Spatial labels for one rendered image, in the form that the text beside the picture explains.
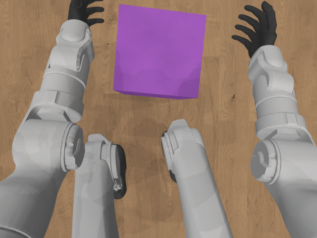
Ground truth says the robot left upper arm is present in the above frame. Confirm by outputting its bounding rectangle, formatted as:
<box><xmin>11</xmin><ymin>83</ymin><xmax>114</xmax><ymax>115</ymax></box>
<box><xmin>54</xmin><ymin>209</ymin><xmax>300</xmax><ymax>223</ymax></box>
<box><xmin>0</xmin><ymin>119</ymin><xmax>85</xmax><ymax>238</ymax></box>

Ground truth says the robot right forearm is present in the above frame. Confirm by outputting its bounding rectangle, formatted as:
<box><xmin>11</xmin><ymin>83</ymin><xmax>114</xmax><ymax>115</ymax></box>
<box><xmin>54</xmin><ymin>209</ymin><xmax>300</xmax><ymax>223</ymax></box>
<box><xmin>248</xmin><ymin>45</ymin><xmax>317</xmax><ymax>148</ymax></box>

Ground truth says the robot right upper arm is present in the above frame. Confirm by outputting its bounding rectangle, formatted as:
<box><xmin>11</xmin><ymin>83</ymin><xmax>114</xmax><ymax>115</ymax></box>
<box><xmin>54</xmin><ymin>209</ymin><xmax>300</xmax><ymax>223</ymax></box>
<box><xmin>250</xmin><ymin>138</ymin><xmax>317</xmax><ymax>238</ymax></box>

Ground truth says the left robot hand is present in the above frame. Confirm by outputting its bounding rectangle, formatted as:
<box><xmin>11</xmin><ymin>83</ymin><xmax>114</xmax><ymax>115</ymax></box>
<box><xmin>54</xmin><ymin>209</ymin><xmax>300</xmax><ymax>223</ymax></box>
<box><xmin>68</xmin><ymin>0</ymin><xmax>104</xmax><ymax>27</ymax></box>

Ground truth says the right robot hand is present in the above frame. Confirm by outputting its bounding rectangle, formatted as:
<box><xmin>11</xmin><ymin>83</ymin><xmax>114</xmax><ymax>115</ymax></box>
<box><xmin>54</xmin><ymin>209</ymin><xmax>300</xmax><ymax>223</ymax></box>
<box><xmin>232</xmin><ymin>1</ymin><xmax>277</xmax><ymax>58</ymax></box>

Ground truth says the robot left forearm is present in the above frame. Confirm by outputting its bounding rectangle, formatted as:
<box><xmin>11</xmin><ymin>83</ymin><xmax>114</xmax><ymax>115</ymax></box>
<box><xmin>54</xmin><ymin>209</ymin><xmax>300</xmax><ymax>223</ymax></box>
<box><xmin>12</xmin><ymin>19</ymin><xmax>95</xmax><ymax>163</ymax></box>

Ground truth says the robot left foot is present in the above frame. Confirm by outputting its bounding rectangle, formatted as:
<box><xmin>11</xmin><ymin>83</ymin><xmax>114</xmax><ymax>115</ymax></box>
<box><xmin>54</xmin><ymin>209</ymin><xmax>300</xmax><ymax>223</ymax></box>
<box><xmin>113</xmin><ymin>144</ymin><xmax>127</xmax><ymax>199</ymax></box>

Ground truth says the carton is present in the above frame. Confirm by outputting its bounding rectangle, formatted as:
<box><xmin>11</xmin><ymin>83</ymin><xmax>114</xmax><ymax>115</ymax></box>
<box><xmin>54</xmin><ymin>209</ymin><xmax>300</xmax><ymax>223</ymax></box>
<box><xmin>113</xmin><ymin>4</ymin><xmax>207</xmax><ymax>100</ymax></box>

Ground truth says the robot right thigh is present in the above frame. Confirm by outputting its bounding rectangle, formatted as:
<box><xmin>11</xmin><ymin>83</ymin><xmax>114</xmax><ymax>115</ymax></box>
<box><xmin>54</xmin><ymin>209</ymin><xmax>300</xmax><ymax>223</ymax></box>
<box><xmin>161</xmin><ymin>125</ymin><xmax>233</xmax><ymax>238</ymax></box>

